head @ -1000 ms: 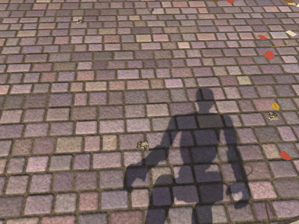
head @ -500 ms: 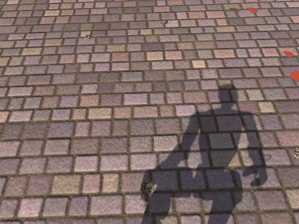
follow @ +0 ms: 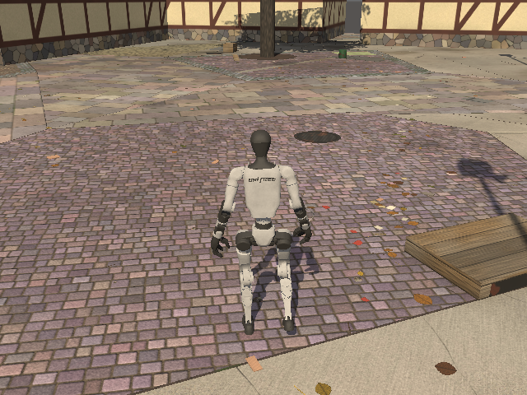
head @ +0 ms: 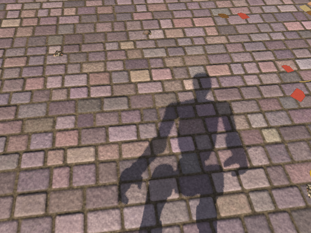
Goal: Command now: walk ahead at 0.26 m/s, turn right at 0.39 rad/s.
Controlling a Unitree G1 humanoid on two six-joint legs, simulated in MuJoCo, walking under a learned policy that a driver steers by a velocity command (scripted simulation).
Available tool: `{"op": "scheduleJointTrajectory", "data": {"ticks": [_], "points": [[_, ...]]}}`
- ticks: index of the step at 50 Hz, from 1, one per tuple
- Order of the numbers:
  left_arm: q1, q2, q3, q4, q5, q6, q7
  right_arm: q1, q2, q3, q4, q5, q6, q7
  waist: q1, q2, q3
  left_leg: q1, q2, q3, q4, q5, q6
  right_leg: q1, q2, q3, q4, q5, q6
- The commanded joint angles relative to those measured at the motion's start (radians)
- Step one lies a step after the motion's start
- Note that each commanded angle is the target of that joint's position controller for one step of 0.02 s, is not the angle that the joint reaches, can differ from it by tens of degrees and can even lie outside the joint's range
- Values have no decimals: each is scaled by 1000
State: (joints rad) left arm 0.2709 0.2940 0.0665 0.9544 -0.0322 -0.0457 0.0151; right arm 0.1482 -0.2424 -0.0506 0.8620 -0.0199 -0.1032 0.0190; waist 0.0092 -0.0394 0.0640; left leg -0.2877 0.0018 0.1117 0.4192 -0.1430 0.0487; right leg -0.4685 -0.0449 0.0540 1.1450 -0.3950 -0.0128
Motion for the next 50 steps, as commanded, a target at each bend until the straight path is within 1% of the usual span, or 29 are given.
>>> {"op": "scheduleJointTrajectory", "data": {"ticks": [1,3,6,10,13,14,15,16,17,18,19,20,21,22,24,27,31,34,37,38,39,40,41,42,43,44,46,48,50], "points": [[88,34,23,-49,4,35,9,-45,-120,-26,-43,-11,-15,-10,41,151,-95,70,264,-100,-181,587,147,-37,-51,7,-11,88,25],[38,27,23,-92,14,45,7,-51,-141,-33,-35,-6,-5,-29,41,146,-81,70,261,-40,-200,575,155,-63,-58,-7,-139,172,38],[-37,21,19,-135,22,44,-13,-54,-165,-39,-30,2,20,-55,14,131,-100,105,252,30,-196,528,151,-24,-56,-45,-313,308,37],[-118,43,28,-196,24,53,-40,-33,-193,-48,-16,22,54,-65,-11,117,-100,205,292,41,-137,481,143,-27,-40,-74,-430,289,16],[-125,64,40,-230,22,62,-55,-47,-208,-57,-21,42,78,-67,2,128,-90,248,321,31,-32,482,112,-12,-17,-100,-493,181,-23],[-92,69,46,-229,22,60,-57,-59,-206,-59,-25,49,85,-70,26,120,-101,248,305,47,44,515,85,42,8,-121,-562,205,-44],[-24,99,61,-216,26,54,-51,-38,-191,-57,-19,49,90,-70,56,78,-138,216,255,79,185,516,40,167,44,-126,-658,329,-77],[45,210,97,-214,29,50,-29,9,-171,-51,-27,21,88,-65,66,-95,-200,65,162,115,430,283,-44,363,-62,64,-702,796,-144],[39,299,107,-232,45,53,-12,25,-103,-28,-69,-21,83,-53,5,-296,-269,-284,-29,73,763,-543,-128,597,-304,447,-685,1130,-368],[52,234,86,-246,50,42,-23,-11,-131,-31,-65,1,76,-39,54,-153,-403,-318,-34,-161,879,-592,-110,606,-330,519,-732,951,-418],[-17,205,78,-264,41,31,-26,-61,-152,-37,-77,35,76,-34,43,-90,-318,-370,-5,-183,890,-520,-90,540,-293,425,-757,829,-374],[-74,176,72,-271,21,27,-20,-77,-151,-39,-70,33,79,-43,22,-22,-244,-386,24,-185,831,-434,-85,467,-235,350,-774,681,-308],[-116,148,64,-279,11,33,-10,-91,-166,-46,-67,18,85,-56,8,1,-200,-374,41,-186,767,-367,-88,394,-205,316,-795,574,-267],[-140,140,60,-286,15,40,-1,-90,-175,-52,-69,13,92,-62,-13,-23,-185,-316,42,-185,723,-325,-91,319,-173,290,-813,523,-250],[-140,149,62,-295,31,47,10,-65,-151,-49,-66,15,96,-64,-26,-58,-193,-261,15,-175,647,-277,-101,278,-143,271,-824,520,-243],[-121,173,71,-297,25,51,22,-71,-127,-40,-66,17,96,-68,-12,-62,-203,-230,-4,-183,503,-237,-121,276,-128,283,-824,458,-235],[-139,174,71,-310,27,64,27,-85,-135,-39,-71,22,95,-62,3,-100,-185,-164,-19,-195,374,-194,-128,225,-104,335,-840,257,-215],[-143,171,68,-316,27,72,23,-74,-147,-42,-74,28,81,-51,8,-123,-174,-119,-32,-200,275,-208,-116,235,-100,397,-828,237,-201],[-169,166,63,-330,15,86,28,9,-153,-48,-54,30,65,-34,-36,-126,-176,12,-38,-178,40,-109,-80,225,-66,422,-770,285,-159],[-157,150,58,-333,10,91,32,50,-180,-57,-41,24,64,-31,-48,-99,-179,108,14,-198,-56,-36,-56,170,-25,392,-724,232,-118],[-118,94,43,-336,15,93,31,67,-251,-72,-45,4,70,-36,-19,90,-190,217,226,-381,-115,-13,16,36,75,269,-520,2,-62],[-123,110,53,-375,7,81,26,25,-309,-81,-55,-30,79,-38,14,352,-128,163,390,-624,-166,140,180,-152,214,92,-316,-216,-11],[-109,196,77,-353,24,71,20,-37,-249,-67,-95,-38,75,-43,14,265,-118,118,418,-607,-161,167,226,-152,135,128,-114,-191,19],[-81,219,90,-325,16,75,16,-91,-197,-54,-115,-25,75,-50,35,196,-112,105,354,-488,-137,170,181,-136,125,118,-37,-121,29],[-54,191,88,-299,17,87,19,-117,-176,-48,-124,-7,77,-54,43,167,-98,113,288,-394,-120,147,135,-141,118,98,12,-66,48],[-47,167,81,-295,21,97,20,-113,-163,-42,-125,10,78,-58,30,170,-85,132,268,-349,-115,150,125,-169,110,91,61,-21,67],[-81,128,67,-316,11,102,12,-75,-166,-38,-119,10,87,-66,5,179,-65,143,236,-262,-122,181,133,-179,93,39,44,22,91],[-151,108,54,-353,5,98,8,-16,-185,-44,-111,4,97,-73,-42,201,-70,233,250,-239,-121,216,153,-210,62,8,-65,40,110],[-176,95,44,-378,9,95,-1,12,-215,-54,-109,6,104,-73,-63,211,-97,284,276,-221,-109,256,165,-172,31,-12,-169,24,118]]}}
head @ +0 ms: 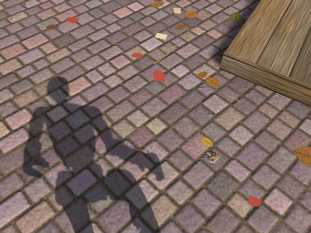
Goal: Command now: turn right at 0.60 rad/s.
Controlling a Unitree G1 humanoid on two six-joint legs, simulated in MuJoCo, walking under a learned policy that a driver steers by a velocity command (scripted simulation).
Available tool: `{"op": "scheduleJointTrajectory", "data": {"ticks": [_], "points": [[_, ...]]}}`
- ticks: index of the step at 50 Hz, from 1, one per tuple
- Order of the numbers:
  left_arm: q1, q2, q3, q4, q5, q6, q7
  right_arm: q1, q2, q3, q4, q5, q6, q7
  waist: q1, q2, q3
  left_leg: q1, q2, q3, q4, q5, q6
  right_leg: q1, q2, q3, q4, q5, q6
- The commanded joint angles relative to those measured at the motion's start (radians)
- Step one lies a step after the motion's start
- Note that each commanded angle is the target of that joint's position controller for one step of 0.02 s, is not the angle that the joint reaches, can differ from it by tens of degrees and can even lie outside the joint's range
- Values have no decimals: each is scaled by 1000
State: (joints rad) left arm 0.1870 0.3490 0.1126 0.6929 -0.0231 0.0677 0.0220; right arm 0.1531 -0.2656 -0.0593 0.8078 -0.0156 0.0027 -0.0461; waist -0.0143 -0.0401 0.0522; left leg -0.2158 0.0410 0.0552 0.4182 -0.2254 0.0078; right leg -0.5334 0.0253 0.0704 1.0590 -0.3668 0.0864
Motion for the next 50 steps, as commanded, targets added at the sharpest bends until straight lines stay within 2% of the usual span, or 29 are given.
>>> {"op": "scheduleJointTrajectory", "data": {"ticks": [1,3,6,8,9,10,11,12,13,14,15,17,19,23,27,31,33,34,35,36,37,38,39,40,41,42,45,47,50], "points": [[-96,33,-8,-125,1,-19,-13,3,-206,-51,-58,4,0,-5,-43,217,-94,207,245,-147,-103,357,207,-67,-51,-45,-134,-15,16],[-90,33,-12,-136,2,-17,-23,-12,-231,-60,-67,10,3,6,-40,226,-103,165,256,-108,-98,393,205,32,-57,-86,-227,-23,0],[-68,54,-3,-139,0,-6,-34,-15,-245,-68,-68,27,2,21,-30,233,-102,151,276,-83,-62,399,189,123,-43,-128,-360,5,-33],[-12,53,4,-124,0,-2,-42,-36,-241,-69,-66,47,0,25,15,216,-107,118,268,-46,18,368,140,238,-23,-155,-548,130,-83],[34,73,16,-106,1,-1,-36,3,-209,-62,-49,48,-3,29,29,167,-124,52,238,1,107,294,84,363,-7,-136,-648,238,-119],[90,158,44,-101,-1,-4,-21,42,-159,-48,-46,19,-7,35,32,-27,-162,-139,157,88,332,61,-7,566,-133,63,-685,547,-180],[79,258,53,-133,20,-14,-11,1,-98,-21,-112,-25,-13,37,14,-296,-176,-439,9,88,597,-461,-87,652,-402,424,-657,870,-382],[109,190,34,-131,45,-40,-22,-82,-157,-38,-122,-3,-15,30,99,-160,-249,-444,2,-69,760,-484,-87,584,-431,426,-688,797,-474],[92,158,23,-111,38,-59,-23,-81,-177,-46,-121,24,-13,31,74,-118,-208,-464,28,-88,786,-397,-66,559,-366,334,-716,554,-423],[65,124,16,-96,16,-69,-18,-60,-178,-51,-104,28,-13,33,53,-86,-173,-482,52,-93,736,-300,-49,533,-300,288,-748,236,-357],[44,91,2,-92,3,-72,-15,-67,-187,-54,-97,22,-14,33,53,-88,-131,-495,62,-91,691,-222,-44,501,-271,285,-792,2,-323],[26,78,-14,-89,16,-81,-7,-53,-177,-52,-91,20,-25,44,36,-130,-82,-460,44,-74,649,-86,-44,436,-240,285,-871,-134,-312],[37,76,-16,-81,27,-98,-2,-50,-167,-49,-83,24,-45,50,34,-113,-61,-453,41,-74,550,-11,-41,444,-234,261,-902,-88,-309],[66,107,-9,-54,21,-121,-4,-88,-130,-31,-88,23,-71,60,56,-89,-36,-407,33,-73,325,64,-43,447,-237,214,-912,-2,-304],[99,125,-5,-27,10,-126,-16,-116,-127,-22,-101,33,-82,71,76,-74,-4,-354,24,-66,209,67,-36,406,-255,211,-908,-20,-312],[130,124,-6,-2,3,-122,-25,-127,-130,-14,-117,40,-99,82,80,-64,8,-293,15,-52,144,35,-1,401,-270,221,-871,-13,-311],[122,115,-10,5,1,-116,-29,-69,-134,-15,-102,39,-107,85,39,-56,-6,-178,-1,-28,85,61,22,373,-257,203,-820,28,-289],[124,100,-16,8,4,-113,-29,-9,-143,-20,-82,37,-108,82,9,-51,-27,-79,-19,-13,66,58,32,342,-233,184,-769,72,-272],[118,69,-28,7,11,-115,-28,97,-173,-35,-56,37,-110,73,-41,-34,-73,74,-3,-44,60,44,56,279,-188,139,-646,164,-240],[100,4,-50,-20,21,-121,-27,222,-250,-52,-42,24,-114,64,-88,118,-161,266,172,-280,-15,-43,129,131,-82,26,-329,151,-174],[126,-12,-55,-63,13,-142,-17,306,-333,-75,-21,16,-111,73,-84,376,-223,441,340,-698,-158,-258,262,-149,36,-25,-20,-170,-117],[111,78,-33,-52,-2,-153,-17,276,-240,-47,-29,27,-114,78,-85,250,-168,424,342,-733,-190,-390,264,-260,-11,58,116,-183,-117],[79,97,-27,-52,-13,-159,-23,226,-197,-33,-42,26,-112,76,-66,202,-88,362,313,-622,-190,-361,233,-306,-58,48,145,-94,-132],[64,80,-31,-46,-6,-160,-24,182,-177,-25,-57,16,-110,76,-48,148,-65,306,271,-535,-198,-281,213,-294,-92,26,126,-9,-136],[44,68,-30,-48,5,-160,-26,154,-157,-18,-62,12,-107,75,-36,126,-33,252,243,-470,-216,-177,209,-282,-118,20,83,52,-132],[47,55,-30,-46,9,-157,-30,137,-147,-12,-68,6,-106,73,-19,137,-28,201,215,-407,-237,-92,200,-235,-136,15,51,98,-127],[41,22,-36,-47,16,-143,-32,145,-154,-13,-61,17,-112,67,-5,130,-24,154,182,-288,-274,130,212,-211,-141,-17,-28,183,-90],[-22,4,-42,-74,24,-146,-28,169,-166,-17,-49,23,-106,60,-15,99,-9,146,163,-245,-280,260,213,-215,-135,-30,-153,251,-66],[-124,-28,-56,-100,20,-161,-38,211,-180,-22,-32,31,-92,46,-44,107,4,121,125,-187,-273,302,193,-139,-99,-47,-367,388,-50]]}}
Over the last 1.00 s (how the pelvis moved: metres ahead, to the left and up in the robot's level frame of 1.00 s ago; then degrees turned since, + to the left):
0.15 0.01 0.00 -35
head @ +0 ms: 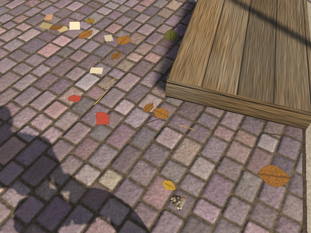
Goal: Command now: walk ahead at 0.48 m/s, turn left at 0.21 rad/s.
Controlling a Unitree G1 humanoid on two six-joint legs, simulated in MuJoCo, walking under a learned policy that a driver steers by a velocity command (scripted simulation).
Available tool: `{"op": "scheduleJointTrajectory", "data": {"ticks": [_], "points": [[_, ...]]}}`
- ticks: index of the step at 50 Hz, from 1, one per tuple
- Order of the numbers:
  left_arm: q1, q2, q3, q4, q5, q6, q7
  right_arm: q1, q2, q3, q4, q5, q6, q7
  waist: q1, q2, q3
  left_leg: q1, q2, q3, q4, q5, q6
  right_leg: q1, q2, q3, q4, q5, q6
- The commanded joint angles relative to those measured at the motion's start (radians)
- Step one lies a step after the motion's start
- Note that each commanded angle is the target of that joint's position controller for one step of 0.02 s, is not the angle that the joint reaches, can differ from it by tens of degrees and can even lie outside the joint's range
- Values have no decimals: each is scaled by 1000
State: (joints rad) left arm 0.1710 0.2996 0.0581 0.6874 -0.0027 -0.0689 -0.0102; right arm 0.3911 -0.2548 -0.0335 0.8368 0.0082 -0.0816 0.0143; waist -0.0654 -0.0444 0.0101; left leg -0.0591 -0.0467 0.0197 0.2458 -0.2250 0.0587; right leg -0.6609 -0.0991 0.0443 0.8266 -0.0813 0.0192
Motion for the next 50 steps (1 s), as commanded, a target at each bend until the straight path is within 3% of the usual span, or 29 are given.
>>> {"op": "scheduleJointTrajectory", "data": {"ticks": [1,4,7,8,9,10,11,12,13,14,15,17,19,21,26,31,33,34,35,36,37,38,39,40,41,42,44,47,50], "points": [[-143,19,-3,-102,-4,-29,-12,-8,-196,-50,-55,10,-4,-18,-4,111,53,-40,213,-150,-98,290,139,13,39,-29,-187,134,20],[-222,29,-2,-122,-12,-41,-29,42,-201,-54,-38,19,9,-25,-20,117,67,-8,245,-190,-60,271,136,55,65,-17,-282,162,13],[-206,71,14,-122,-15,-53,-35,40,-216,-66,-36,21,23,-34,20,146,54,53,282,-239,8,322,109,130,76,5,-340,91,-20],[-160,93,24,-112,-15,-55,-32,31,-223,-70,-40,19,27,-35,51,159,25,58,277,-239,66,424,97,211,91,-8,-348,47,-39],[-46,125,43,-82,-14,-56,-24,18,-216,-66,-44,14,30,-35,115,155,-50,33,235,-209,196,537,74,382,107,-33,-377,45,-68],[115,168,61,-52,-2,-54,-13,6,-178,-51,-65,1,31,-33,192,140,-188,-96,181,-180,420,451,39,661,27,25,-325,44,-114],[243,263,83,-38,23,-46,-3,99,-65,-19,-104,-8,21,-31,178,-81,-376,-438,44,-106,803,58,-23,1057,-240,385,-313,-75,-230],[249,217,68,-31,17,-40,-11,146,-70,-13,-107,22,8,-27,158,-275,-468,-610,5,-167,1003,-366,-37,1108,-342,724,-481,-265,-303],[187,136,45,-32,6,-35,-8,63,-171,-42,-109,46,9,-27,165,-162,-285,-694,68,-178,1078,-306,-38,975,-301,600,-519,-355,-257],[136,99,34,-29,0,-30,-4,-17,-184,-47,-128,43,12,-27,154,-88,-165,-703,111,-140,1067,-222,-37,834,-265,442,-532,-306,-227],[86,75,27,-17,4,-30,-5,-54,-170,-47,-136,29,16,-26,124,-35,-87,-668,143,-128,1023,-160,-41,696,-222,339,-565,-208,-214],[18,53,24,-5,16,-39,-5,-38,-139,-52,-135,25,40,-20,67,-77,-28,-573,188,-132,962,-95,-48,536,-172,193,-633,-109,-205],[-4,63,32,13,11,-54,-4,-44,-105,-47,-146,24,61,-20,47,-59,4,-566,200,-123,932,-68,-61,473,-174,105,-683,-34,-220],[-3,88,42,32,12,-61,-1,-85,-100,-45,-170,15,68,-22,45,-30,29,-608,206,-130,864,2,-74,474,-181,38,-709,25,-230],[28,134,54,61,7,-48,10,-229,-79,-32,-213,14,50,11,98,8,58,-586,183,-62,566,246,-63,535,-146,-142,-708,100,-197],[97,185,72,96,-21,-14,12,-352,-96,-34,-284,15,52,38,133,9,92,-610,154,1,414,160,-12,701,-197,-196,-647,163,-163],[92,214,80,97,-32,0,14,-320,-126,-50,-297,10,58,40,96,-19,47,-521,96,55,397,55,26,746,-198,-228,-523,454,-141],[83,225,83,95,-39,9,15,-236,-156,-69,-283,10,63,37,42,-26,-12,-401,49,88,383,23,52,743,-184,-252,-383,611,-126],[74,208,75,91,-41,15,16,-73,-205,-100,-241,14,67,28,-49,-8,-97,-169,-8,107,332,72,87,666,-145,-287,-168,659,-95],[99,155,53,74,-11,10,20,92,-294,-136,-203,21,79,7,-108,105,-193,140,88,-83,320,93,145,418,-100,-292,150,357,-43],[184,17,8,10,25,-15,10,17,-409,-144,-230,18,66,5,39,368,-281,408,339,-682,188,-27,342,-12,119,-170,498,-523,25],[72,116,21,8,-10,-44,1,19,-311,-114,-274,7,47,16,-46,217,-376,425,393,-826,63,-7,351,-92,115,39,587,-541,14],[-6,157,31,-17,-40,-55,-2,-23,-259,-96,-268,-6,32,21,-44,161,-242,330,371,-663,73,175,306,-142,79,37,572,-454,-2],[-5,140,25,-12,-24,-58,8,-75,-233,-89,-268,0,26,19,2,79,-166,195,325,-528,102,358,273,-106,36,34,496,-381,-7],[4,146,29,1,3,-53,18,-130,-206,-82,-275,5,29,14,37,56,-117,70,290,-423,110,488,246,-47,5,31,419,-341,1],[16,155,34,5,10,-39,20,-165,-193,-76,-289,-8,32,7,67,74,-107,-28,269,-370,99,579,236,32,-8,36,390,-318,6],[40,127,29,14,15,-11,23,-190,-204,-78,-289,-17,35,-4,96,73,-105,-125,243,-313,83,704,238,95,9,18,319,-286,31],[5,87,14,7,20,8,30,-175,-230,-87,-270,-4,47,-27,93,87,-111,-165,195,-249,98,749,216,107,51,6,147,-177,67],[-69,77,5,-4,14,14,21,-167,-227,-87,-259,9,75,-46,65,127,-130,-168,155,-242,131,639,165,154,92,11,-29,-23,77]]}}
Over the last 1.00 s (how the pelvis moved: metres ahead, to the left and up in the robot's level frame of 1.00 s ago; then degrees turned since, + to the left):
0.25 -0.04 0.00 -12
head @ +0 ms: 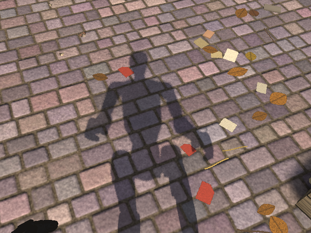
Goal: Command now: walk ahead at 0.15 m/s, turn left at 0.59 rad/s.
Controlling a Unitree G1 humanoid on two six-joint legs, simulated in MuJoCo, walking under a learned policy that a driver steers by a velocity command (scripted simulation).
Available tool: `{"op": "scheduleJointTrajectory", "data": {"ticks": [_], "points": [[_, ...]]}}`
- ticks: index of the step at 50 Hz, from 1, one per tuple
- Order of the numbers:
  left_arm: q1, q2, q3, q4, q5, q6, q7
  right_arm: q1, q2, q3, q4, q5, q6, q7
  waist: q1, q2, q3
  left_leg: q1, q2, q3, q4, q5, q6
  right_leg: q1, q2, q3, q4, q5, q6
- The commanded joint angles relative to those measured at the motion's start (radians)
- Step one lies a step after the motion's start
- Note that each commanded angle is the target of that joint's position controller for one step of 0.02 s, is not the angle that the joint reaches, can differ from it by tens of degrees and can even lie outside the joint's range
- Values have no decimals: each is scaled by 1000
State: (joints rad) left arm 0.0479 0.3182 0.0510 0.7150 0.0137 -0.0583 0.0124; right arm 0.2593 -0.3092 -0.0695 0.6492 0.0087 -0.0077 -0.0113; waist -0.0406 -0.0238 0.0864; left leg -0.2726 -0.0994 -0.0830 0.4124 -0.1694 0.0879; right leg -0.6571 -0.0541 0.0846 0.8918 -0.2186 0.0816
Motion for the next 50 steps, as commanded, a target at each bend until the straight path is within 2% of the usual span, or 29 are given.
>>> {"op": "scheduleJointTrajectory", "data": {"ticks": [1,5,7,8,9,10,11,12,13,14,16,18,21,24,26,27,28,29,30,31,32,33,34,35,36,39,44,47,50], "points": [[27,59,11,-38,-6,4,-6,-30,-173,-52,-68,8,8,-24,30,115,-206,49,208,-157,-27,539,126,161,57,-24,-140,139,14],[-25,87,22,-59,-10,2,-15,-23,-164,-50,-64,6,25,-25,15,144,-186,98,219,-276,41,401,105,186,88,10,-278,82,-3],[4,102,34,-57,-10,-9,-18,-54,-153,-46,-75,8,27,-26,41,172,-173,117,208,-340,88,330,85,238,91,14,-381,82,-29],[38,105,39,-51,-7,-17,-17,-80,-143,-42,-84,11,27,-27,70,173,-173,103,175,-342,134,279,55,317,76,5,-487,196,-53],[71,150,49,-54,8,-22,-10,-68,-101,-29,-100,0,23,-26,67,105,-226,40,119,-299,250,137,11,471,-54,93,-502,402,-105],[68,205,57,-67,26,-12,1,55,-48,-15,-96,-17,20,-25,-6,-128,-279,-149,-12,-166,460,-395,-55,680,-275,299,-456,804,-240],[132,183,59,-36,22,6,-2,102,-112,-25,-100,-5,21,-23,4,-269,-318,-305,-25,-82,659,-594,-108,736,-415,529,-496,756,-386],[114,128,45,-56,6,10,-2,90,-189,-49,-73,2,28,-24,24,-152,-279,-334,29,-96,788,-518,-139,700,-368,464,-502,628,-378],[85,92,36,-62,4,17,0,41,-205,-59,-65,10,44,-27,32,-93,-237,-352,52,-74,837,-440,-157,654,-301,331,-494,537,-331],[51,78,29,-72,0,25,2,23,-192,-60,-62,13,61,-29,28,-70,-202,-346,70,-59,847,-393,-172,594,-253,245,-512,458,-305],[14,96,32,-68,3,41,11,1,-139,-47,-79,16,75,-25,18,-100,-153,-294,93,-5,791,-310,-182,486,-190,129,-563,353,-289],[22,102,37,-60,9,51,19,-19,-100,-35,-94,17,74,-22,34,-140,-160,-269,99,40,698,-284,-186,496,-178,63,-583,353,-300],[25,127,49,-53,4,58,21,-60,-86,-24,-117,8,67,-13,56,-146,-201,-205,137,59,546,-255,-174,528,-218,17,-581,382,-317],[19,152,59,-47,-7,66,14,-63,-97,-25,-123,8,68,2,60,-160,-209,-118,143,92,413,-217,-150,517,-242,-17,-581,341,-310],[32,171,67,-38,-24,67,7,-44,-106,-31,-118,11,71,13,55,-152,-203,-58,136,121,313,-188,-113,485,-250,-23,-602,73,-286],[24,177,69,-34,-37,66,4,-13,-105,-35,-105,11,70,18,31,-145,-191,3,126,145,233,-146,-86,437,-246,-33,-602,-77,-263],[20,165,66,-27,-45,65,3,38,-107,-41,-78,10,68,22,5,-131,-182,93,104,169,160,-124,-56,369,-230,-56,-578,-201,-232],[31,124,57,-17,-42,63,1,116,-117,-52,-39,12,64,20,-19,-83,-178,207,84,158,117,-160,-24,275,-190,-108,-485,-306,-186],[7,45,36,-27,-26,60,-10,216,-168,-69,-10,16,58,9,-51,120,-138,308,225,-89,-36,-321,54,86,-94,-224,-178,-359,-104],[-66,22,30,-102,-9,43,-13,217,-307,-88,-43,6,34,10,-49,326,-73,306,449,-597,-188,-511,234,-230,73,-169,79,-438,-53],[-134,96,51,-119,-34,15,-14,164,-250,-72,-61,-26,0,14,-66,230,-43,241,468,-660,-281,-619,264,-263,33,-13,170,-355,-82],[-102,134,65,-107,-50,-1,-18,101,-203,-53,-63,-25,-23,9,-15,219,-10,219,438,-579,-285,-592,218,-252,6,6,158,-233,-104],[-57,137,70,-75,-37,-9,-18,69,-169,-43,-65,-10,-33,4,11,192,-13,225,394,-485,-259,-492,174,-220,-14,1,132,-141,-99],[-43,133,71,-58,-16,-15,-17,58,-148,-34,-60,0,-32,-2,15,185,-26,230,358,-414,-252,-400,145,-187,-18,-4,86,-69,-85],[-42,119,69,-50,-8,-21,-21,70,-137,-27,-57,-3,-34,-8,19,179,-36,218,323,-360,-252,-320,128,-138,-8,-14,60,2,-72],[-63,79,58,-43,-13,-32,-32,125,-139,-29,-42,-5,-42,-21,7,151,-56,228,282,-269,-244,-134,114,-76,27,-34,-66,147,-44],[-164,51,40,-71,-26,-40,-46,188,-163,-42,-5,12,-37,-26,-38,169,-17,182,263,-248,-219,-78,112,19,61,-29,-294,197,-17],[-203,56,35,-92,-31,-52,-56,208,-166,-44,14,21,-28,-25,-52,162,-3,181,275,-291,-178,-52,115,66,68,-25,-371,170,-25],[-148,92,47,-87,-34,-67,-59,184,-171,-48,17,21,-19,-25,-18,196,-27,181,287,-344,-119,56,96,192,80,-31,-409,114,-53]]}}
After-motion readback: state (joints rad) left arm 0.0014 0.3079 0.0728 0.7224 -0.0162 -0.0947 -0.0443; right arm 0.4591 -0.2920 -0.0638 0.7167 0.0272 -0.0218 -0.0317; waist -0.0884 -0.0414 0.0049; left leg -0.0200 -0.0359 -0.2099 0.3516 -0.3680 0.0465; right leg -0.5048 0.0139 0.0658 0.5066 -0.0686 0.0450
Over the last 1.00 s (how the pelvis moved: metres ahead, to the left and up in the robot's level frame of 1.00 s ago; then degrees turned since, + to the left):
0.49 0.11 0.00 33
